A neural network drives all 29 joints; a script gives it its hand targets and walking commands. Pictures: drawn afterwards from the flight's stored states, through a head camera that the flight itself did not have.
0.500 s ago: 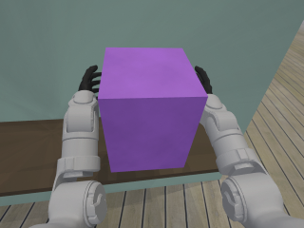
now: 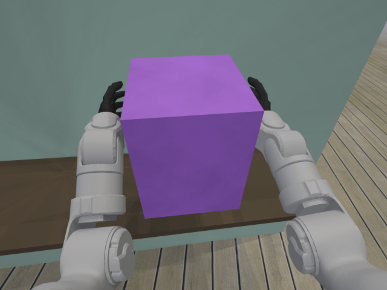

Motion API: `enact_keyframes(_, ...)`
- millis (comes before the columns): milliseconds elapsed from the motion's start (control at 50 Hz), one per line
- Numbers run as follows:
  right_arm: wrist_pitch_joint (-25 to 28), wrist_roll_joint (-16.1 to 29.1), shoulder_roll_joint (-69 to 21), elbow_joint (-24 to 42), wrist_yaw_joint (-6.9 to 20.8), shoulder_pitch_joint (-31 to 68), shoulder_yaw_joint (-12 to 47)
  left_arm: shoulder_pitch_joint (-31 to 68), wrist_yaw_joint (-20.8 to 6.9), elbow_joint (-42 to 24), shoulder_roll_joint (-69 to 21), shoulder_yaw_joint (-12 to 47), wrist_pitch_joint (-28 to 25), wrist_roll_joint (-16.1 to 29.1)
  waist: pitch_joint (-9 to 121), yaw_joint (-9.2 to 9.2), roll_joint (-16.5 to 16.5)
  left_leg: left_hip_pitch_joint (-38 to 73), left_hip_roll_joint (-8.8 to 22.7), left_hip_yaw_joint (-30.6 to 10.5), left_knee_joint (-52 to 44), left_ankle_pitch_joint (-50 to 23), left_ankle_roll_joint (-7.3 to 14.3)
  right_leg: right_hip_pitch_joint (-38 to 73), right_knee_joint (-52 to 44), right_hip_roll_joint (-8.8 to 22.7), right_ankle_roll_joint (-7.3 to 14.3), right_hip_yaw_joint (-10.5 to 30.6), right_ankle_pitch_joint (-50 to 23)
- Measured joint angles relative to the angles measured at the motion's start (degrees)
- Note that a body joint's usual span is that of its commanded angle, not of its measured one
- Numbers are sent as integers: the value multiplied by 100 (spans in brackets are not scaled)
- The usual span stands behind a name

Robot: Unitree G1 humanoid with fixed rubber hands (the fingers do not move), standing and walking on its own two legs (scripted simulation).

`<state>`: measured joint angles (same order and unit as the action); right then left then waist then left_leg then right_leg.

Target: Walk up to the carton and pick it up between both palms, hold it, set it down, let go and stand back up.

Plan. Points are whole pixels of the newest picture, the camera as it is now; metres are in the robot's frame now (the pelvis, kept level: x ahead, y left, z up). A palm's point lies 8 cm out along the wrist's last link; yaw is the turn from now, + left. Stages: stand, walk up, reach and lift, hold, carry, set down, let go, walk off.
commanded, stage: reach and lift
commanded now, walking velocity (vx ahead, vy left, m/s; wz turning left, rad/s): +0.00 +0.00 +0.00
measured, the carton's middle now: (187, 136) +0.38 +0.00 +0.20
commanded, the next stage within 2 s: hold in 0.06 s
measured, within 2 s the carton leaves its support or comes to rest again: neither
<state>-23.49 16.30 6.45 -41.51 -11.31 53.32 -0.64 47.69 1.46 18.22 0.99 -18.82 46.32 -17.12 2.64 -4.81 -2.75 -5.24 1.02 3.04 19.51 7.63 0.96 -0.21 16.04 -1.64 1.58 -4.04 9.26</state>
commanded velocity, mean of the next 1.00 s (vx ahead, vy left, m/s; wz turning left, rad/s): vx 0.00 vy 0.00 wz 0.00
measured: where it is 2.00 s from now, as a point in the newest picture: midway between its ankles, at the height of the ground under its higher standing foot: outside the picture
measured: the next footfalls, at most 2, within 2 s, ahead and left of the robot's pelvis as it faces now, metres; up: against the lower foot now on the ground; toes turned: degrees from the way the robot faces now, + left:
none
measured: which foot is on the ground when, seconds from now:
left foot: down 0.00-1.00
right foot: down 0.00-1.00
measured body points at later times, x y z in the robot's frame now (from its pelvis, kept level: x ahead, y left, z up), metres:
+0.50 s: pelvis +0.00 +0.00 +0.00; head -0.08 +0.02 +0.44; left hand +0.38 +0.16 +0.26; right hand +0.39 -0.14 +0.28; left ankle +0.04 +0.11 -0.75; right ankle +0.00 -0.10 -0.75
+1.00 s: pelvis +0.01 -0.01 +0.00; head -0.08 +0.02 +0.44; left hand +0.38 +0.15 +0.27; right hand +0.39 -0.14 +0.30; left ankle +0.04 +0.11 -0.75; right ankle +0.00 -0.10 -0.75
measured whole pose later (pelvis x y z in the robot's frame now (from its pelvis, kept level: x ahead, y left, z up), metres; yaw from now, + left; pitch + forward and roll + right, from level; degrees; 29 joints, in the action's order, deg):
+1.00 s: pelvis +0.01 -0.01 +0.00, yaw +0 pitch -5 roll -1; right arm -32.8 21.0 8.9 -38.4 -14.5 57.6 1.9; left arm 48.6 0.5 15.0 1.5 -20.0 52.3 -15.5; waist 6.5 -5.1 -1.9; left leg -6.3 0.9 1.5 19.8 8.1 0.4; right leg -1.1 16.1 -2.5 1.9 -2.7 9.6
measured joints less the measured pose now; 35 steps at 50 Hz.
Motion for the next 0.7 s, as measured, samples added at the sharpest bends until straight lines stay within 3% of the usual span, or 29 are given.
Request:
enact_keyframes(360,-517,301,106,309,-206,142,166,-61,-23,-378,12,-59,385,129,195,-26,30,2,2,-95,6,14,-40,29,-26,-43,20,16,13)
enact_keyframes(700,-790,336,192,192,-238,437,154,171,-73,-222,49,-142,532,118,338,0,73,-124,-7,-94,-14,-19,-40,-143,22,-60,19,109,-1)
